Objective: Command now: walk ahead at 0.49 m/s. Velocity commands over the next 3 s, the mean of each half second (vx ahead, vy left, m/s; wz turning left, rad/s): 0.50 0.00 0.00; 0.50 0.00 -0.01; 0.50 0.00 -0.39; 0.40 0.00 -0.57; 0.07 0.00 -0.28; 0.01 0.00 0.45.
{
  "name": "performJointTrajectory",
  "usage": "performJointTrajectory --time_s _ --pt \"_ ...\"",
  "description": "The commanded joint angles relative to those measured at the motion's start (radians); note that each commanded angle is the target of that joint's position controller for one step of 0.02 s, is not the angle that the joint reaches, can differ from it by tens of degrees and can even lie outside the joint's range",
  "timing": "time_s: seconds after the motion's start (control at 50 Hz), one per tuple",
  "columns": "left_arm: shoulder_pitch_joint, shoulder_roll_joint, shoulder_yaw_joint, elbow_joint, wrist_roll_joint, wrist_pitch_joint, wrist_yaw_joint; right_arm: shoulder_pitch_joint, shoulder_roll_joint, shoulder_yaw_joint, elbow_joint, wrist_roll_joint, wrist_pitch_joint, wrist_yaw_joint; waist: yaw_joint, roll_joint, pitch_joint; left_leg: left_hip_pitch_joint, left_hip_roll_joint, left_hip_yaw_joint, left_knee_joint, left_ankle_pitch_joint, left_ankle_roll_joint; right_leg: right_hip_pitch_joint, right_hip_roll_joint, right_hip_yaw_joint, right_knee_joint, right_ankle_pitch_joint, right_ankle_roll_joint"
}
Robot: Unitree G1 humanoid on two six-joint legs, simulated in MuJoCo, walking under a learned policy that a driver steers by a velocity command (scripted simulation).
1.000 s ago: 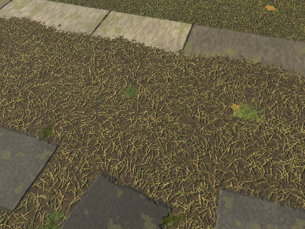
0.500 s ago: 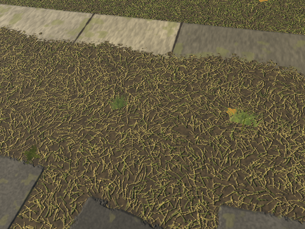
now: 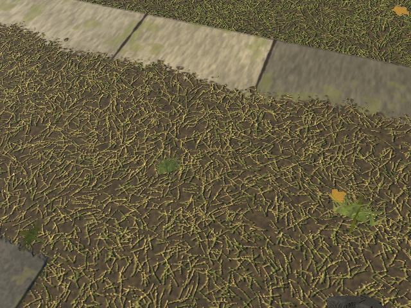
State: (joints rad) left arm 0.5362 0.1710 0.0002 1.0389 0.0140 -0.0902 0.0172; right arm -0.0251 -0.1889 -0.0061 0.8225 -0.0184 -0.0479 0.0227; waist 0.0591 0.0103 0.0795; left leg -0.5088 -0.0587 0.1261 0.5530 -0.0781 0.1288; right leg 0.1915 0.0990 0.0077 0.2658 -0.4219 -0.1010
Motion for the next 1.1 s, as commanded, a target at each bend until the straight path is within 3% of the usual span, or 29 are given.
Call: performJointTrajectory --time_s 0.02,0.04,0.06,0.08,0.12,0.16,0.22,0.28,0.36,0.48,0.52,0.54,0.56,0.58,0.6,0.62,0.64,0.66,0.68,0.7,0.74,0.78,0.9,1.0,1.06,1.1 --pt "-0.071 0.17 0.03 -0.067 -0.001 -0.007 0.001 0.488 -0.205 -0.074 0.101 -0.019 -0.013 -0.036 -0.267 -0.04 -0.24 0.61 0.122 -0.178 -0.079 -0.122 0.092 -0.307 -0.222 0.014 0.647 0.977 -0.007" --pt "0.05 0.043 0.009 -0.079 -0.009 -0.003 -0.009 0.52 -0.282 -0.092 0.104 -0.043 -0.014 -0.034 -0.172 0.179 -0.329 0.849 0.422 -0.631 -0.081 -0.127 0.23 -0.639 -0.048 -0.033 1.048 0.018 0.018" --pt "0.035 0.134 0.032 -0.065 -0.003 0.002 -0.009 0.468 -0.227 -0.086 0.105 0.001 -0.007 -0.019 -0.17 0.079 -0.315 0.801 0.443 -0.859 -0.257 -0.319 0.285 -0.796 -0.015 0.057 1.178 -0.064 0.0" --pt "-0.07 0.161 0.04 -0.104 0.004 -0.001 -0.012 0.338 -0.18 -0.074 0.083 0.016 -0.009 -0.015 -0.119 0.032 -0.129 0.629 0.41 -0.703 -0.329 -0.406 0.244 -0.852 -0.088 0.066 1.123 0.056 -0.011" --pt "-0.142 0.141 0.043 -0.114 0.011 0.003 -0.021 0.278 -0.094 -0.052 0.091 0.006 -0.029 -0.009 -0.064 -0.038 -0.008 0.4 0.331 -0.522 -0.393 -0.212 0.178 -0.769 -0.143 0.059 1.018 0.13 -0.006" --pt "-0.11 0.086 0.033 -0.104 0.023 0.028 -0.033 0.314 -0.068 -0.04 0.127 0.006 -0.048 -0.015 -0.02 -0.016 -0.012 0.301 0.275 -0.399 -0.42 -0.086 0.135 -0.673 -0.17 0.05 0.935 0.141 0.018" --pt "-0.184 0.079 0.034 -0.13 0.025 0.045 -0.044 0.383 -0.108 -0.045 0.166 0.011 -0.066 -0.016 -0.016 0.013 0.006 0.285 0.242 -0.3 -0.451 0.015 0.121 -0.727 -0.197 0.01 0.843 0.206 0.045" --pt "-0.34 0.094 0.035 -0.179 0.019 0.051 -0.046 0.446 -0.115 -0.041 0.185 0.013 -0.063 -0.014 -0.053 0.02 0.032 0.336 0.217 -0.249 -0.467 0.099 0.092 -0.831 -0.218 -0.025 0.706 0.33 0.067" --pt "-0.491 0.081 0.025 -0.221 0.008 0.049 -0.049 0.53 -0.111 -0.033 0.207 0.013 -0.06 -0.018 -0.103 0.042 0.026 0.423 0.198 -0.201 -0.443 0.22 0.047 -0.837 -0.193 -0.063 0.508 0.443 0.078" --pt "-0.633 0.092 0.024 -0.269 0.006 0.038 -0.046 0.602 -0.125 -0.03 0.241 -0.007 -0.051 -0.036 -0.136 0.061 0.038 0.629 0.26 -0.204 -0.359 0.378 0.072 -0.852 -0.148 -0.081 0.347 0.367 0.046" --pt "-0.593 0.103 0.03 -0.265 0.007 0.029 -0.042 0.572 -0.137 -0.033 0.243 -0.009 -0.049 -0.042 -0.098 0.067 0.025 0.647 0.274 -0.187 -0.289 0.538 0.061 -0.759 -0.118 -0.09 0.294 0.287 0.013" --pt "-0.518 0.115 0.038 -0.241 0.008 0.024 -0.036 0.553 -0.146 -0.036 0.243 -0.008 -0.049 -0.044 -0.062 0.075 -0.011 0.637 0.271 -0.174 -0.208 0.674 0.048 -0.649 -0.086 -0.102 0.268 0.251 -0.006" --pt "-0.375 0.131 0.05 -0.193 0.01 0.015 -0.028 0.535 -0.154 -0.037 0.244 -0.004 -0.046 -0.042 -0.001 0.063 -0.081 0.613 0.249 -0.152 -0.057 0.742 0.032 -0.482 -0.053 -0.115 0.21 0.269 -0.03" --pt "-0.195 0.174 0.069 -0.135 0.026 0.005 -0.017 0.519 -0.146 -0.033 0.233 0.003 -0.047 -0.04 0.069 0.041 -0.179 0.47 0.213 -0.125 0.149 0.601 0.013 -0.225 -0.106 -0.058 0.194 0.29 -0.066" --pt "-0.036 0.276 0.096 -0.114 0.053 -0.001 -0.005 0.544 -0.078 -0.015 0.19 0.027 -0.05 -0.034 0.095 -0.105 -0.328 0.188 0.124 -0.067 0.494 0.169 -0.02 0.069 -0.389 0.288 0.178 0.191 -0.146" --pt "-0.04 0.289 0.105 -0.104 0.028 0.016 -0.018 0.622 -0.076 -0.026 0.205 0.041 -0.05 -0.029 0.056 -0.236 -0.417 -0.047 -0.029 -0.107 0.765 -0.441 -0.037 0.174 -0.54 0.686 0.039 0.187 -0.261" --pt "-0.148 0.234 0.095 -0.114 0.0 0.023 -0.026 0.537 -0.14 -0.044 0.193 0.014 -0.045 -0.032 0.017 -0.094 -0.254 -0.135 0.049 -0.181 0.798 -0.363 -0.025 0.041 -0.484 0.565 0.011 0.136 -0.226" --pt "-0.237 0.174 0.079 -0.128 -0.006 0.017 -0.03 0.452 -0.122 -0.042 0.166 0.008 -0.05 -0.026 -0.006 -0.054 -0.135 -0.136 0.084 -0.179 0.754 -0.278 -0.026 -0.109 -0.445 0.431 -0.026 0.177 -0.199" --pt "-0.277 0.13 0.068 -0.124 0.0 0.009 -0.032 0.422 -0.097 -0.041 0.161 0.007 -0.048 -0.023 -0.04 -0.028 -0.067 -0.096 0.118 -0.174 0.688 -0.23 -0.029 -0.225 -0.395 0.334 -0.064 0.258 -0.159" --pt "-0.274 0.099 0.057 -0.107 -0.001 0.002 -0.028 0.415 -0.087 -0.043 0.156 -0.009 -0.035 -0.018 -0.068 -0.043 -0.041 -0.051 0.138 -0.174 0.636 -0.212 -0.038 -0.299 -0.353 0.262 -0.082 0.325 -0.129" --pt "-0.228 0.085 0.051 -0.075 -0.001 -0.013 -0.024 0.441 -0.052 -0.039 0.165 -0.02 -0.012 -0.004 -0.094 -0.059 -0.046 0.002 0.139 -0.154 0.597 -0.19 -0.056 -0.346 -0.316 0.185 -0.101 0.424 -0.111" --pt "-0.183 0.114 0.055 -0.051 -0.006 -0.022 -0.022 0.397 -0.052 -0.041 0.147 -0.021 0.0 0.004 -0.103 -0.06 -0.032 -0.041 0.148 -0.134 0.556 -0.149 -0.07 -0.349 -0.301 0.136 -0.121 0.477 -0.113" --pt "-0.075 0.118 0.045 -0.017 -0.005 -0.02 -0.021 0.121 -0.058 -0.033 0.054 -0.007 0.005 0.008 -0.048 -0.066 0.023 -0.14 0.156 -0.08 0.271 0.052 -0.102 -0.3 -0.261 0.059 -0.154 0.568 -0.089" --pt "0.027 0.124 0.041 0.019 0.003 -0.014 -0.009 -0.031 -0.062 -0.026 0.004 -0.003 0.0 0.005 0.001 -0.074 0.038 -0.14 0.121 -0.059 0.101 0.072 -0.087 -0.16 -0.293 0.074 -0.114 0.649 -0.097" --pt "0.022 0.148 0.048 0.024 0.013 -0.006 0.002 -0.052 -0.081 -0.031 -0.021 -0.001 -0.015 0.003 -0.012 -0.073 0.038 -0.126 0.103 -0.074 0.04 -0.018 -0.068 -0.075 -0.327 0.114 -0.042 0.75 -0.11" --pt "-0.026 0.166 0.055 0.015 0.015 -0.003 0.003 0.052 -0.099 -0.041 0.003 0.002 -0.031 -0.005 -0.068 -0.082 -0.007 0.054 0.059 -0.062 -0.026 -0.088 -0.045 -0.1 -0.311 0.105 0.072 0.923 -0.084"
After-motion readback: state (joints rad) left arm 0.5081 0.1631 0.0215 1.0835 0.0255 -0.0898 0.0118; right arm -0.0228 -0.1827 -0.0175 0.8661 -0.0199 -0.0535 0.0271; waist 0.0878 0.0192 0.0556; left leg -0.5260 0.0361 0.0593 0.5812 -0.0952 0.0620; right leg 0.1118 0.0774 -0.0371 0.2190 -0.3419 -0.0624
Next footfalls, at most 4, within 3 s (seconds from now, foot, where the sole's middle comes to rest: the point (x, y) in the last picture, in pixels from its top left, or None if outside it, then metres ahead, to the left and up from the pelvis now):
0.02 left None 0.18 0.05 -0.76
0.58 right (266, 293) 0.48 -0.11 -0.76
1.14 left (213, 207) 0.78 0.06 -0.76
1.70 right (277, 160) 1.00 -0.17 -0.76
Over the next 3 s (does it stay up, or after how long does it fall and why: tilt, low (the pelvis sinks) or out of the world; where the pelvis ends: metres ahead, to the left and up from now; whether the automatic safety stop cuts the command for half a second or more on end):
stays up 1.09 -0.15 0.02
